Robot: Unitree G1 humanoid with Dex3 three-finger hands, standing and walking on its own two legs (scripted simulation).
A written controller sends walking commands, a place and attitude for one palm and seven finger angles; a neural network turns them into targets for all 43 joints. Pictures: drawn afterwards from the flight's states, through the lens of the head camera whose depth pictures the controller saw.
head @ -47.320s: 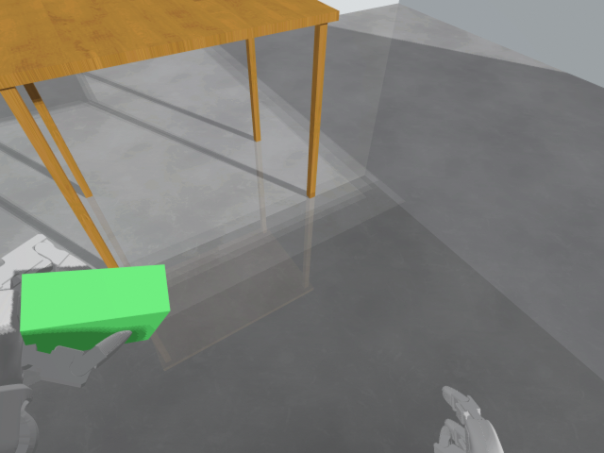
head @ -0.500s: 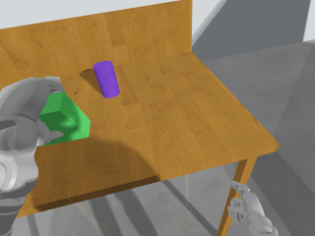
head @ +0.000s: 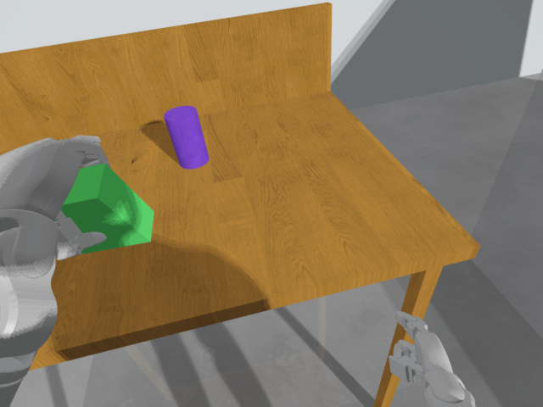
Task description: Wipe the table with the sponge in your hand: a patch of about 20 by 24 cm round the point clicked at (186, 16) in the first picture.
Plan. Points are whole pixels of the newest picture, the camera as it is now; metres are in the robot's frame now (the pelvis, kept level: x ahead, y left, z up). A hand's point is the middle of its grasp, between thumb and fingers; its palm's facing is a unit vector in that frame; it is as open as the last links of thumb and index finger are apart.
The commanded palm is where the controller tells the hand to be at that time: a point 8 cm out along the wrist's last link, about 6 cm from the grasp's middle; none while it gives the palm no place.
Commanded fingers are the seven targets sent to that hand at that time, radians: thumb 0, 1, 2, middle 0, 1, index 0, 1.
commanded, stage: bring the sponge back beside the body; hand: left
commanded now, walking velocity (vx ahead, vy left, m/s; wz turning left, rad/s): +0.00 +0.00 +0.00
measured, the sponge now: (93, 221) +0.23 +0.28 +0.21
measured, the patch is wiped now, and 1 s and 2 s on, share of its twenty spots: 1.00 1.00 1.00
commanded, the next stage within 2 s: step back with the hand held close in 0.80 s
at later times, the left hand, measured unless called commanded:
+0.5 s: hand (56, 216) +0.20 +0.28 +0.25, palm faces +0.35 -0.10 -0.93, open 9.1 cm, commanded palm +0.14 +0.28 +0.32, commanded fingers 0.00 0.10 1.30 -1.20 -1.60 -1.20 -1.60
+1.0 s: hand (70, 204) +0.22 +0.27 +0.26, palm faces +0.44 -0.49 -0.75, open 9.1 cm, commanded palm +0.14 +0.29 +0.30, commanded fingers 0.00 0.10 1.30 -1.20 -1.60 -1.20 -1.60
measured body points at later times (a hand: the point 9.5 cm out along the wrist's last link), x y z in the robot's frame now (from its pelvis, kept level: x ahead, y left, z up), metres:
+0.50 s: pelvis +0.00 +0.00 +0.00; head -0.04 -0.05 +0.44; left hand +0.18 +0.28 +0.30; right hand +0.26 -0.17 -0.06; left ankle -0.01 +0.11 -0.74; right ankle +0.07 -0.08 -0.74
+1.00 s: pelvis +0.00 +0.01 +0.00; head -0.04 -0.03 +0.44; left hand +0.19 +0.30 +0.30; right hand +0.25 -0.17 -0.06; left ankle -0.01 +0.11 -0.74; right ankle +0.07 -0.08 -0.74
